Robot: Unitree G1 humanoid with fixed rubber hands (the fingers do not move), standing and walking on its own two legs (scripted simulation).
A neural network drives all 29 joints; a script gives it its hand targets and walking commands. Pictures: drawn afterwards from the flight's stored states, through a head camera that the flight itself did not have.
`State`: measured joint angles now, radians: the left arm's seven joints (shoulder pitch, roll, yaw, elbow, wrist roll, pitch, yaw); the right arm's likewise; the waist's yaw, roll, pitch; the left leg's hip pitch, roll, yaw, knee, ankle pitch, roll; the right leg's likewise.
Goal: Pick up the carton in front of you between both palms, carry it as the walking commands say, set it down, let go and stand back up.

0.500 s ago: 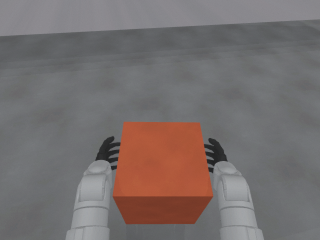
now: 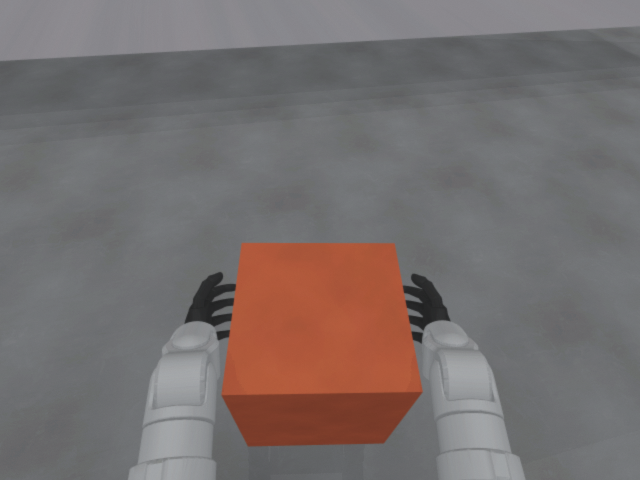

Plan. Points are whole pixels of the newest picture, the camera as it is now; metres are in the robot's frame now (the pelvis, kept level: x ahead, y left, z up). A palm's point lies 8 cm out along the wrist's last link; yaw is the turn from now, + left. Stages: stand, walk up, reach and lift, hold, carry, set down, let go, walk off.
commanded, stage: hold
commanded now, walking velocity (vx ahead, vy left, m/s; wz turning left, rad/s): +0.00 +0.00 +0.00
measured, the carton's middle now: (317, 350) +0.30 +0.01 -0.04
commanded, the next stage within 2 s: set down in 0.14 s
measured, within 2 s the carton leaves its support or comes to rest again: neither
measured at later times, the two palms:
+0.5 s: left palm (231, 310) +0.34 +0.14 -0.01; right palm (441, 339) +0.30 -0.16 +0.00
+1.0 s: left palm (249, 349) +0.38 +0.14 -0.20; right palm (407, 353) +0.38 -0.16 -0.20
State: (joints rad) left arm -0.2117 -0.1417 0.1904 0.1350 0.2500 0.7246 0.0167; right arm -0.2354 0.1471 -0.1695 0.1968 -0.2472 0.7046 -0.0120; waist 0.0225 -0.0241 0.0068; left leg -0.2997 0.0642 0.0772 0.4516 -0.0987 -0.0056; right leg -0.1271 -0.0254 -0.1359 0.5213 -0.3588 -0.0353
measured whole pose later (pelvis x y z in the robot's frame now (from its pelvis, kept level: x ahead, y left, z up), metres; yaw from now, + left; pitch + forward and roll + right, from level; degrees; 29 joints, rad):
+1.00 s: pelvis -0.05 +0.04 -0.13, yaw -13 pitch +38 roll +0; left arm -0.67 -0.22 0.53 0.36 0.28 0.29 0.07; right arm -0.85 0.02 -0.39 0.67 -0.24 0.26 0.06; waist 0.06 -0.05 -0.12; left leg -1.50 -0.03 -0.11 1.15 -0.31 -0.07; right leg -1.42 0.10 0.10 1.23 -0.47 0.03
